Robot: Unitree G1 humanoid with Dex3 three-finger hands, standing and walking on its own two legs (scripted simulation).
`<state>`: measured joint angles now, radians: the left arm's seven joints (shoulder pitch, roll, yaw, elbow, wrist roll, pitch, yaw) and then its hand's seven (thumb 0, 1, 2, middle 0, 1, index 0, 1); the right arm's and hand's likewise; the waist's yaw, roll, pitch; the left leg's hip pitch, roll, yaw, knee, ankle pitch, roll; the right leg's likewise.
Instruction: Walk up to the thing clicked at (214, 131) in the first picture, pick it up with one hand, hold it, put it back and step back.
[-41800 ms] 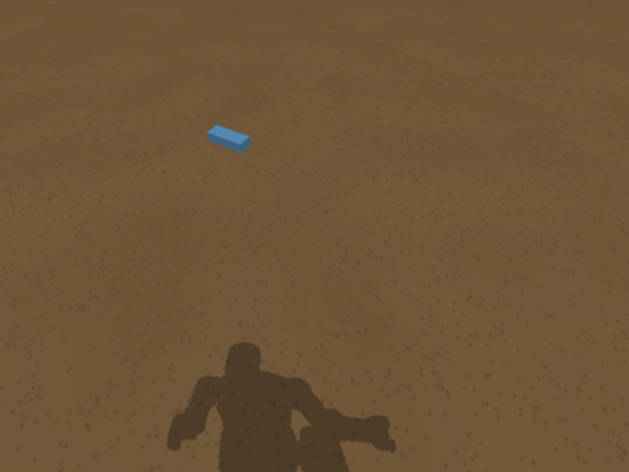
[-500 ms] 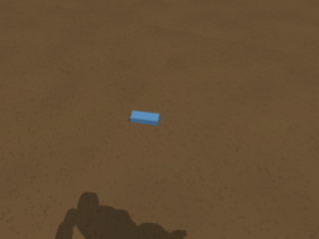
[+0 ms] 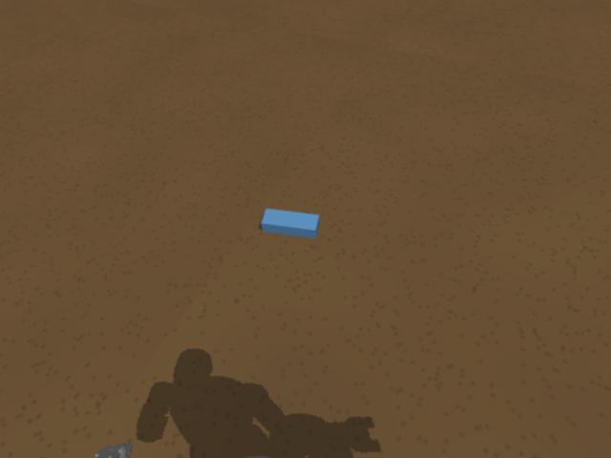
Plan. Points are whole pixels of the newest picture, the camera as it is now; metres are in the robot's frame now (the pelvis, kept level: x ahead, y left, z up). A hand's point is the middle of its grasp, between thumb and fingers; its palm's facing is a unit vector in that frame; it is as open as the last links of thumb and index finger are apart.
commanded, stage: step back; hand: left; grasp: from above
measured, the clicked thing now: (290, 223) +1.04 +0.15 -0.73
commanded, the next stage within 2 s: stand in 0.20 s
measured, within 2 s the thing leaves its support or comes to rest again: neither
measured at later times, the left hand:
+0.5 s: hand out of the picture +0.11 +0.26 -0.14, palm faces -0.03 -0.94 -0.33, open 7.4 cm
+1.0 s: hand out of the picture +0.08 +0.25 -0.13, palm faces -0.07 -0.94 -0.34, open 7.4 cm
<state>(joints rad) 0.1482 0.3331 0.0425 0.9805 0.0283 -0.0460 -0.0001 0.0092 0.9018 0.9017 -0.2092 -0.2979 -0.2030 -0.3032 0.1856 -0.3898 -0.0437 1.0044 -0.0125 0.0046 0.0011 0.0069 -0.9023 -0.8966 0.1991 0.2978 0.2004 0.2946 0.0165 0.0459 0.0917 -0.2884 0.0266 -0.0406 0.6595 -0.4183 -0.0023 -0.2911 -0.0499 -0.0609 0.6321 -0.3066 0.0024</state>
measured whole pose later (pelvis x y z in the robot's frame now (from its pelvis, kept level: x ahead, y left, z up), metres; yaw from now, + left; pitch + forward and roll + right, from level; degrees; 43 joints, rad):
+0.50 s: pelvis +0.02 +0.02 +0.02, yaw -1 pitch -3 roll +0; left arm 0.08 0.35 0.00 1.12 0.01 -0.02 -0.01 0.01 0.91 0.90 -0.21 -0.30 -0.20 -0.30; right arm 0.04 -0.34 -0.01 1.09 0.00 -0.02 0.01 0.01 -0.90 -0.90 0.20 0.30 0.20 0.30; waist 0.01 0.00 0.06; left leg -0.11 0.02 0.00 0.39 -0.22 -0.02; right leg -0.13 -0.06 -0.04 0.39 -0.21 0.04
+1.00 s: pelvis +0.00 +0.00 +0.02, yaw -2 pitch -2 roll +0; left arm 0.11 0.36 0.00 1.15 0.01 -0.02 -0.02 0.01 0.91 0.90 -0.21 -0.30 -0.20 -0.30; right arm 0.14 -0.35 -0.01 1.15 -0.01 -0.01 0.02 0.01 -0.90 -0.90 0.20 0.30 0.20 0.29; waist 0.00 0.01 0.06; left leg -0.12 0.05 0.00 0.33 -0.17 -0.04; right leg -0.14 -0.03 -0.04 0.34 -0.16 0.01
